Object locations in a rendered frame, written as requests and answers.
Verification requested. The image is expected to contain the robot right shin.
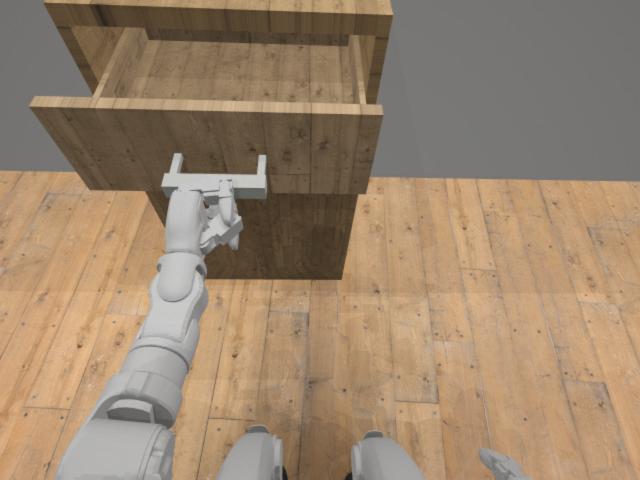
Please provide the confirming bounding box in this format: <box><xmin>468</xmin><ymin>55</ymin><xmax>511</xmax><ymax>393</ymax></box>
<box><xmin>361</xmin><ymin>430</ymin><xmax>384</xmax><ymax>443</ymax></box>

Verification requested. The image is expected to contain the right robot hand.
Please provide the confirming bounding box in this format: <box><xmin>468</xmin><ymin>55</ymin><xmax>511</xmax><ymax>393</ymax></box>
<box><xmin>479</xmin><ymin>448</ymin><xmax>533</xmax><ymax>480</ymax></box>

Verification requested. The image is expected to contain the left robot upper arm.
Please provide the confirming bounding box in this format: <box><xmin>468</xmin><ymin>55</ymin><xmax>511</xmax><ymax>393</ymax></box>
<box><xmin>59</xmin><ymin>418</ymin><xmax>175</xmax><ymax>480</ymax></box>

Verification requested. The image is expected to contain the right robot thigh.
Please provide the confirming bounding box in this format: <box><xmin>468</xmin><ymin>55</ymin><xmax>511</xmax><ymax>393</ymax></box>
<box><xmin>351</xmin><ymin>437</ymin><xmax>426</xmax><ymax>480</ymax></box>

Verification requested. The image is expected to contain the drawer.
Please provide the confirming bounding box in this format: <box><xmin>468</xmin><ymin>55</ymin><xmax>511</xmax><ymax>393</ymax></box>
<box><xmin>29</xmin><ymin>27</ymin><xmax>383</xmax><ymax>194</ymax></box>

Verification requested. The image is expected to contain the cabinet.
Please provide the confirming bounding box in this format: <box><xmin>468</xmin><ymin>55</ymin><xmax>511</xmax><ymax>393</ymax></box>
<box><xmin>43</xmin><ymin>0</ymin><xmax>393</xmax><ymax>280</ymax></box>

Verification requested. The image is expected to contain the left robot hand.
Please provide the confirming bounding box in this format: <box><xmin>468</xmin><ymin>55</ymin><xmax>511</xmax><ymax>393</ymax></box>
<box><xmin>165</xmin><ymin>175</ymin><xmax>243</xmax><ymax>261</ymax></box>

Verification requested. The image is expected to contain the handle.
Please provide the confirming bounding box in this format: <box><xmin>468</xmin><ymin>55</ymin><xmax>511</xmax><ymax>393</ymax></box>
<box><xmin>161</xmin><ymin>153</ymin><xmax>267</xmax><ymax>199</ymax></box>

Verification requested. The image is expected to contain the robot left forearm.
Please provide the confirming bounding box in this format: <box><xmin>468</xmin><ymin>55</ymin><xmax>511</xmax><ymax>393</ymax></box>
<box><xmin>55</xmin><ymin>252</ymin><xmax>209</xmax><ymax>480</ymax></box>

